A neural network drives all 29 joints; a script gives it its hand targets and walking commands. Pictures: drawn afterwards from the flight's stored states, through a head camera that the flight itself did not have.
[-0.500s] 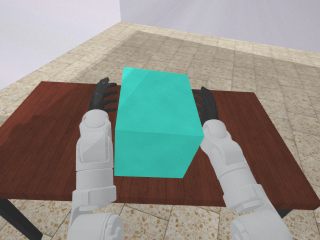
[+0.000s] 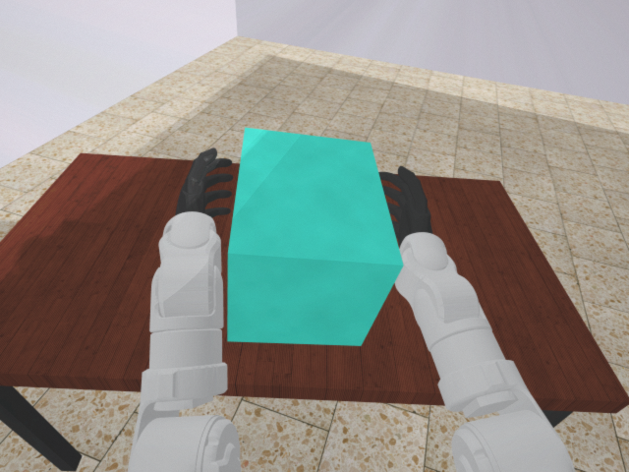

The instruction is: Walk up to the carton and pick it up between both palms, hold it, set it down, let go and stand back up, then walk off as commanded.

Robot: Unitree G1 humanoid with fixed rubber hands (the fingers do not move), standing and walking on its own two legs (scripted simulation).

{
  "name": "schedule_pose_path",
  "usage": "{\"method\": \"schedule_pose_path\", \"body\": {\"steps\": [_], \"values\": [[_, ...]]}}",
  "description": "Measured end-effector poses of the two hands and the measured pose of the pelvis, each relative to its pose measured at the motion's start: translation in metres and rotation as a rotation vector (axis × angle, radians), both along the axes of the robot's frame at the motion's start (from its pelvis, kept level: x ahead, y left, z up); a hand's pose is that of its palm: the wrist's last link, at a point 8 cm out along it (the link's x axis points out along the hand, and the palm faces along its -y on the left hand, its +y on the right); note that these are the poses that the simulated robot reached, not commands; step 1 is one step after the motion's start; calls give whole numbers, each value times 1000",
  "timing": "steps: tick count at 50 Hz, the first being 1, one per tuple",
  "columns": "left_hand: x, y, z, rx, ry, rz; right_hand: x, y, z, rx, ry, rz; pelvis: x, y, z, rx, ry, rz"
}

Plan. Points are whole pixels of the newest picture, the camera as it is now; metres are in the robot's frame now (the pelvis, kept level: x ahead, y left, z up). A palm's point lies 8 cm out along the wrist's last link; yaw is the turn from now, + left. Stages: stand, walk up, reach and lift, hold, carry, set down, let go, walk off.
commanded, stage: hold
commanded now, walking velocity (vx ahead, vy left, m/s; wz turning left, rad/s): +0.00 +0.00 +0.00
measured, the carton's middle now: (302, 236) +0.37 +0.02 +0.14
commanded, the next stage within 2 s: none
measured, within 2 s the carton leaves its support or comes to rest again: neither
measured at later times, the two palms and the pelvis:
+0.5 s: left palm (197, 217) +0.35 +0.14 +0.18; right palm (414, 232) +0.35 -0.12 +0.17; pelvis +0.00 +0.00 +0.00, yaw +0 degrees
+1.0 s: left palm (199, 212) +0.35 +0.14 +0.19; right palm (416, 232) +0.35 -0.12 +0.17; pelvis +0.00 +0.00 +0.00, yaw +0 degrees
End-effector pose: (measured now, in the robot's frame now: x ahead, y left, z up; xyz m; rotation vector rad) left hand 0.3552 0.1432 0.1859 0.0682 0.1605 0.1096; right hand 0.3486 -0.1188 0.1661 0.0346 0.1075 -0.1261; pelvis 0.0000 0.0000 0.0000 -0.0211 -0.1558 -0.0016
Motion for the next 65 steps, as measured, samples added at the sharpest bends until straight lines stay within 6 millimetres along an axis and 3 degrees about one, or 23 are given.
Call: {"method": "schedule_pose_path", "body": {"steps": [35, 53, 65], "values": [[-7, -1, 3, -3, -4, 5, -6, -2, 1, 5, -5, 0, 0, -2, -1, 1, -25, -1], [-1, -5, 6, 6, -5, 0, -1, -6, 2, 9, -9, -6, -2, -4, 0, 3, -5, -2], [-1, -1, -2, -8, 8, 7, 1, -2, 0, -1, 1, 7, 4, -4, 0, 2, -15, 3]]}}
